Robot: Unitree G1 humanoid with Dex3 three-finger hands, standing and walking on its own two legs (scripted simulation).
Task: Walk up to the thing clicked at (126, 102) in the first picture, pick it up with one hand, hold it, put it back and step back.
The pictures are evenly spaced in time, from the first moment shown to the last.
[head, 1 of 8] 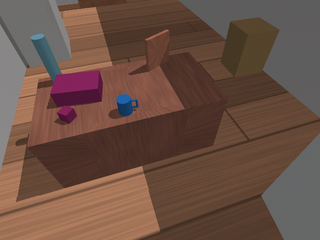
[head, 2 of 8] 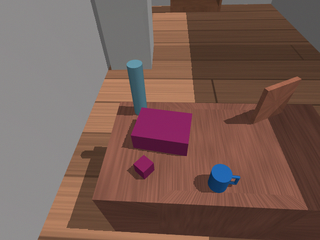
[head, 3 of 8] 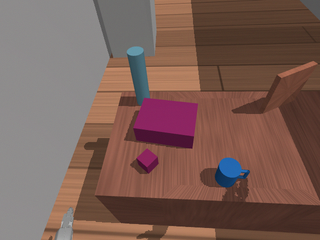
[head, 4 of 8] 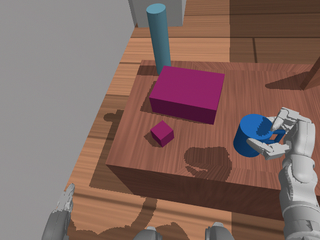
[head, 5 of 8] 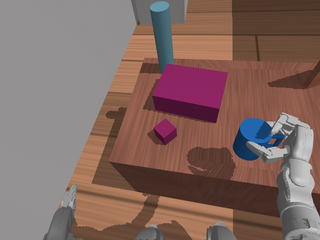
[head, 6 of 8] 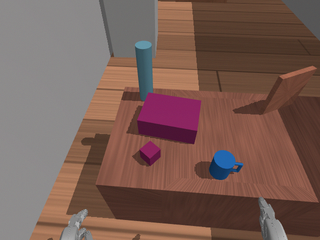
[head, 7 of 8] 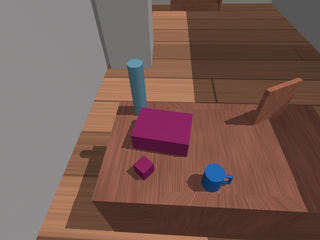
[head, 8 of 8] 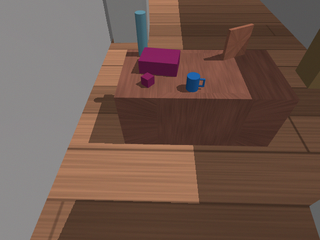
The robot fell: no
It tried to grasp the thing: yes
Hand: right
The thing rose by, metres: 0.24
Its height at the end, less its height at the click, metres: +0.00
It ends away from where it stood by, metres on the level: 0.03
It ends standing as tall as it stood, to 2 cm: yes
